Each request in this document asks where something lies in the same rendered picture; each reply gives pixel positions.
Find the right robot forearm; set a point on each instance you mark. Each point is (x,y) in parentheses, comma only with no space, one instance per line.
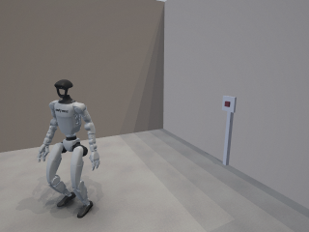
(50,134)

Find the right robot hand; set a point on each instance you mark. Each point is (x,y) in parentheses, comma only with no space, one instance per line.
(43,151)

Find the panel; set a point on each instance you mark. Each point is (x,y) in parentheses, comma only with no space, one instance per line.
(229,126)

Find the robot right foot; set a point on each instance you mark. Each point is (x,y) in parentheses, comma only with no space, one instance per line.
(66,200)

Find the robot right upper arm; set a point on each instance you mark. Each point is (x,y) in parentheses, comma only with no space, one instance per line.
(54,120)

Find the left robot hand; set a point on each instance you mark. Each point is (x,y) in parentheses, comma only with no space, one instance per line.
(94,158)

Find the robot head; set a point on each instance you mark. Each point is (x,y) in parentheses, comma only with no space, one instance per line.
(64,84)

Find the left robot forearm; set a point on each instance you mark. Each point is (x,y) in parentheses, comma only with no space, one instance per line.
(92,138)

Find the button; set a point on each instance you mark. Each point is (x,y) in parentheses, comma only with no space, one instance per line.
(227,104)

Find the robot left upper arm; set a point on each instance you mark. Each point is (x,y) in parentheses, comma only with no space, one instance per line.
(81,109)

